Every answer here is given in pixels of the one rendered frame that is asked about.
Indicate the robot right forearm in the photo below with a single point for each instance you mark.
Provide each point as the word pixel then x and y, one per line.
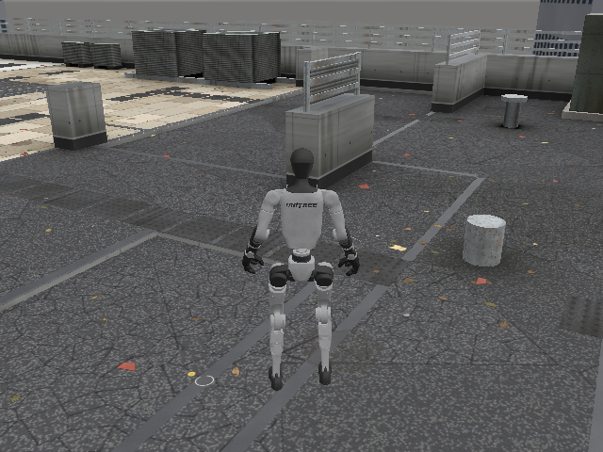
pixel 347 246

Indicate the right robot hand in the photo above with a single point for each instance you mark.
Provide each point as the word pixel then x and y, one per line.
pixel 354 263

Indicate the right robot foot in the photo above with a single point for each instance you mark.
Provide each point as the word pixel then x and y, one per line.
pixel 324 377

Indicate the robot left forearm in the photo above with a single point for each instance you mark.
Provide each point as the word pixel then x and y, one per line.
pixel 253 245

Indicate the robot right shin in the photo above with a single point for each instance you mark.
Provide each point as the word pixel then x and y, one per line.
pixel 325 339

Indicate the robot right upper arm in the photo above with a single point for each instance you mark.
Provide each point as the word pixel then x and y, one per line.
pixel 331 199

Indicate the left robot hand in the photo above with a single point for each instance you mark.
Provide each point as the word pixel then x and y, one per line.
pixel 246 262

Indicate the robot left upper arm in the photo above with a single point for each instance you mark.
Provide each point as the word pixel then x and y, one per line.
pixel 266 213

